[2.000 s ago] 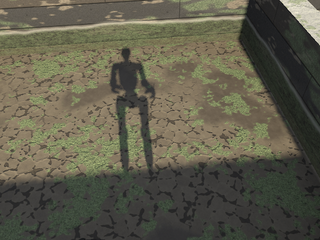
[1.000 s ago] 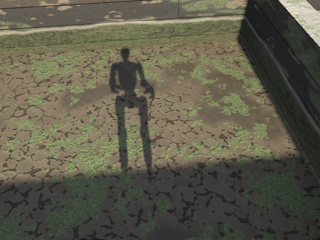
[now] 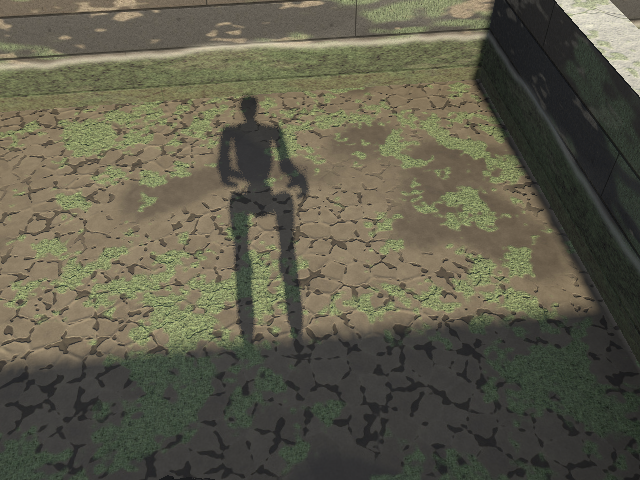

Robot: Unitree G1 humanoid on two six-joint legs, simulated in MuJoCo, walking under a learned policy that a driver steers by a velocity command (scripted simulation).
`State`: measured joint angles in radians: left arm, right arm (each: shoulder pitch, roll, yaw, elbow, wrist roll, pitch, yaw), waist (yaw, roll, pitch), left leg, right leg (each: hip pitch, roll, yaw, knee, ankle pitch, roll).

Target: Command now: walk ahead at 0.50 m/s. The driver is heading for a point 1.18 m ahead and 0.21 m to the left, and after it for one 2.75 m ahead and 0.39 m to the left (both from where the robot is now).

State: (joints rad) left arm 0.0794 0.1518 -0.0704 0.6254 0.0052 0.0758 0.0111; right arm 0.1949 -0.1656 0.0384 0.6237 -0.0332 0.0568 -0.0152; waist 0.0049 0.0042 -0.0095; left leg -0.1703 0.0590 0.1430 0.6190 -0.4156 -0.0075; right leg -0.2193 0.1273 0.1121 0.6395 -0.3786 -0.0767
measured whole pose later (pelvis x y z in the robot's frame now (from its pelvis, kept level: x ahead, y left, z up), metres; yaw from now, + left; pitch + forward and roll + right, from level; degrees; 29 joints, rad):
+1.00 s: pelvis +0.00 +0.00 +0.02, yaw +1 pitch +0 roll +0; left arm 0.13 0.16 -0.07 0.72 0.00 0.06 0.00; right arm 0.24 -0.18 0.03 0.70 -0.02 0.07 -0.01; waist 0.01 0.01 0.00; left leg -0.08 0.04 0.13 0.36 -0.28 -0.01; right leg -0.11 0.11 0.11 0.36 -0.24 -0.07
